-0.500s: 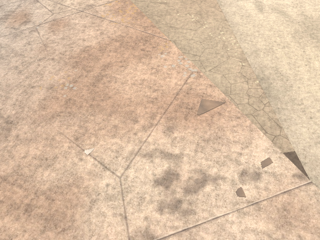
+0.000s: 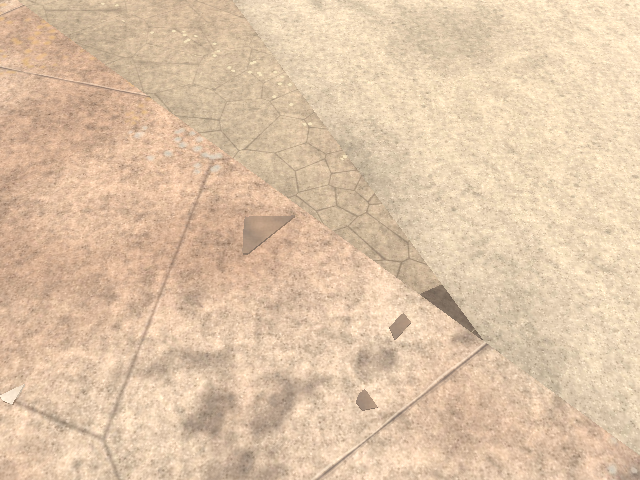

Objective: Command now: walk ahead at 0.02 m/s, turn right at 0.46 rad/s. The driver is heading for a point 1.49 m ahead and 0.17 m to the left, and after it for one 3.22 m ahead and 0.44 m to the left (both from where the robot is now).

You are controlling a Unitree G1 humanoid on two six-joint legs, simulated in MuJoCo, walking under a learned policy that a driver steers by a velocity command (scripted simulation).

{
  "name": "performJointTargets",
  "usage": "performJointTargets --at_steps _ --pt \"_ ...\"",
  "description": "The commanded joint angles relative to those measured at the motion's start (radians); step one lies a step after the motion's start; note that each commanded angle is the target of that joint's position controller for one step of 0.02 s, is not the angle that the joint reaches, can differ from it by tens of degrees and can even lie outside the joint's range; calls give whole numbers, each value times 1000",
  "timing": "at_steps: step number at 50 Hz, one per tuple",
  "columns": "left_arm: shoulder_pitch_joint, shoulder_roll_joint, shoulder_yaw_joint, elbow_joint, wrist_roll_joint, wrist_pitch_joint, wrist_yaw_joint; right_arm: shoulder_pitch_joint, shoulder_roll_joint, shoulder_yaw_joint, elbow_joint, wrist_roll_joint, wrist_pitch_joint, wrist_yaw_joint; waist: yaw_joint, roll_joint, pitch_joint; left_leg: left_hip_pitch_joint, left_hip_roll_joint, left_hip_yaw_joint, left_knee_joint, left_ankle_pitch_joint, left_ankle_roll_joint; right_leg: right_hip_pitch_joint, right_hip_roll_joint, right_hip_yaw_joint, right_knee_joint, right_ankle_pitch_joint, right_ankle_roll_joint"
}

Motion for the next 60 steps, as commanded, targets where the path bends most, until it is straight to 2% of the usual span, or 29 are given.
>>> performJointTargets --at_steps 1,5,8,11,12,13,14,15,16,19,22,26,30,32,34,35,36,37,38,39,41,45,49,53,56,57,58,59,60 --pt "88 18 2 -57 1 2 1 7 -127 -29 -48 -5 3 -6 8 150 -118 125 227 -180 -173 125 213 -11 -42 -37 -51 44 15" --pt "33 5 -18 -91 14 -9 -4 12 -166 -40 -41 9 7 -4 -11 160 -157 149 270 -167 -170 130 237 74 -76 -51 -273 55 -6" --pt "31 26 -16 -93 12 -13 -16 31 -183 -43 -30 22 16 5 -21 183 -155 147 276 -172 -156 49 227 151 -64 -83 -424 89 -31" --pt "92 20 -11 -64 18 -15 -29 51 -160 -31 -8 43 28 9 20 168 -141 84 237 -137 -67 12 154 326 -20 -131 -723 245 -93" --pt "100 48 -5 -73 27 -14 -28 92 -129 -22 7 42 26 13 20 131 -144 15 201 -109 -6 -64 79 412 -72 -55 -789 310 -128" --pt "110 118 6 -93 38 -10 -18 101 -46 3 -11 6 21 26 -11 -104 -166 -118 100 8 236 -286 -24 500 -300 220 -851 453 -196" --pt "55 136 6 -101 57 -19 -25 57 -69 -10 -39 10 14 19 -10 -242 -102 -162 41 -13 308 -478 -54 302 -427 324 -902 461 -342" --pt "12 90 -5 -114 66 -42 -30 22 -136 -29 -37 16 20 10 5 -168 -59 -133 67 -61 416 -441 -63 243 -377 290 -932 375 -350" --pt "-23 49 -16 -104 63 -62 -33 47 -143 -38 -14 21 28 9 -17 -142 -48 -129 67 -75 456 -381 -67 236 -324 224 -928 371 -311" --pt "-41 19 -25 -75 34 -82 -32 135 -110 -42 53 9 45 5 -37 -95 -77 -93 76 -73 487 -271 -97 279 -250 122 -909 450 -262" --pt "78 76 0 -28 12 -75 -24 25 -110 -38 26 40 21 18 46 -116 -15 -225 62 -36 419 -255 -75 399 -269 217 -998 63 -285" --pt "110 92 13 -5 7 -94 -15 -35 -99 -31 9 44 -28 33 70 -82 -7 -253 75 -44 279 -264 -28 507 -313 261 -1029 68 -305" --pt "89 107 24 4 -5 -101 -29 -15 -89 -24 24 49 -50 52 46 -81 -11 -95 50 -3 162 -246 3 417 -291 206 -1025 88 -304" --pt "63 109 26 6 -16 -96 -35 36 -88 -24 46 48 -55 58 0 -68 -24 60 25 28 55 -142 20 328 -268 164 -983 95 -282" --pt "47 68 12 5 -9 -95 -40 175 -113 -38 101 49 -53 54 -67 -51 -76 312 16 19 15 -104 33 190 -215 112 -869 114 -237" --pt "9 10 -7 -11 3 -101 -44 290 -159 -51 124 49 -53 44 -120 26 -115 474 135 -140 -40 -178 71 56 -146 31 -669 118 -179" --pt "-7 -40 -20 -61 6 -123 -42 355 -287 -82 127 41 -50 42 -124 287 -130 608 351 -490 -158 -342 186 -200 -21 -120 -347 31 -106" --pt "-29 42 -1 -69 -3 -138 -37 358 -256 -73 121 29 -60 48 -138 241 -90 570 429 -678 -234 -454 269 -329 -42 -32 -136 -97 -98" --pt "-3 80 10 -60 -21 -144 -42 291 -196 -53 102 27 -69 51 -93 180 -19 530 400 -612 -241 -491 247 -390 -97 9 -52 -11 -117" --pt "13 79 10 -43 -21 -142 -46 233 -161 -43 82 27 -74 56 -63 156 8 489 347 -520 -252 -440 211 -392 -128 -3 -38 83 -126" --pt "-4 67 12 -39 2 -138 -48 183 -133 -31 66 25 -72 62 -35 120 33 409 285 -373 -278 -214 166 -355 -173 -12 -90 217 -121" --pt "-42 20 0 -52 13 -130 -51 243 -140 -30 88 23 -66 55 -36 110 15 360 217 -191 -286 208 159 -311 -168 -69 -190 374 -75" --pt "-195 -29 -23 -106 4 -138 -61 300 -149 -26 106 29 -57 37 -76 110 39 309 175 -99 -302 256 129 -215 -130 -112 -470 553 -70" --pt "-302 -30 -29 -147 -8 -145 -89 370 -161 -26 132 37 -46 31 -96 111 74 384 227 -110 -287 229 137 -192 -100 -114 -609 570 -92" --pt "-312 -3 -22 -166 -9 -151 -105 365 -177 -34 137 42 -35 27 -57 123 56 481 269 -109 -207 405 120 -155 -80 -113 -657 471 -138" --pt "-206 -13 -42 -121 108 -106 -104 428 -107 11 201 -142 -78 92 -1 181 -50 499 275 -110 -213 593 159 -16 -61 -70 -635 548 -158" --pt "-156 55 -15 -125 101 -88 -103 361 -160 -16 181 -116 -88 118 54 157 -50 509 260 -71 -127 796 141 76 -26 -108 -652 463 -179" --pt "-75 120 8 -98 71 -90 -96 334 -196 -24 171 -96 -88 134 110 81 -126 419 187 -8 41 858 101 309 5 -158 -671 512 -213" --pt "190 129 8 -9 125 -108 -75 348 -202 -45 142 17 -54 61 139 103 -220 216 120 19 383 512 48 605 -135 -59 -577 606 -235"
